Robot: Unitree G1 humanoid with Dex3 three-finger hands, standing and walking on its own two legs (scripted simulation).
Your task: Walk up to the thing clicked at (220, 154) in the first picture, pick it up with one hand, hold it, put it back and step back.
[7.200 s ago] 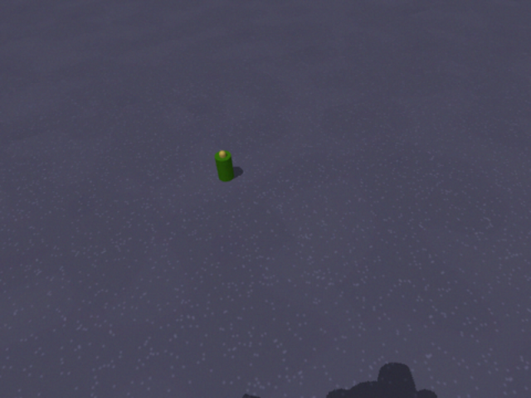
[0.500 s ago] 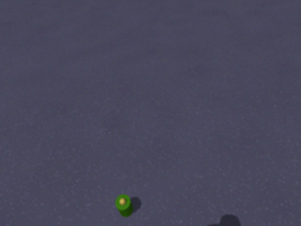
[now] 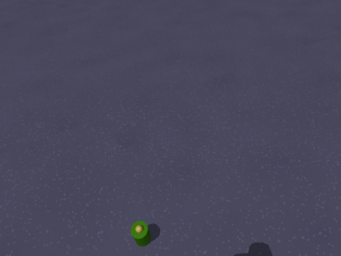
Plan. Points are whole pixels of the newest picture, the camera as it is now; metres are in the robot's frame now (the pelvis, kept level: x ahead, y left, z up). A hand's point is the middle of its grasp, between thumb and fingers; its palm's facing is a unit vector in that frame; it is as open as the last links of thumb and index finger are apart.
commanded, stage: stand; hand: left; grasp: from the side
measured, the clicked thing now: (141, 233) +0.38 +0.22 -0.69
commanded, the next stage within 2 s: go down in 0.42 s
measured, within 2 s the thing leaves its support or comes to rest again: neither
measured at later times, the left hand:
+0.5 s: hand out of the picture +0.07 +0.25 -0.16, palm faces -0.02 -0.94 -0.34, open 7.4 cm
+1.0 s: hand out of the picture +0.14 +0.28 -0.19, palm faces +0.07 -0.94 -0.32, open 15.5 cm
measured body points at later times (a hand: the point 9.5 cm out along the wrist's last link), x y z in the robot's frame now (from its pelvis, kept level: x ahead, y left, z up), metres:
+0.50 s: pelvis +0.00 +0.00 +0.00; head +0.01 +0.00 +0.45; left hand +0.07 +0.30 -0.13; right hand +0.07 -0.30 -0.13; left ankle -0.02 +0.13 -0.75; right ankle +0.01 -0.13 -0.75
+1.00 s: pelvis -0.02 +0.01 -0.06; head +0.06 +0.02 +0.39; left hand +0.13 +0.33 -0.17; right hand +0.11 -0.25 -0.16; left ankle -0.02 +0.13 -0.75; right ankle +0.01 -0.13 -0.75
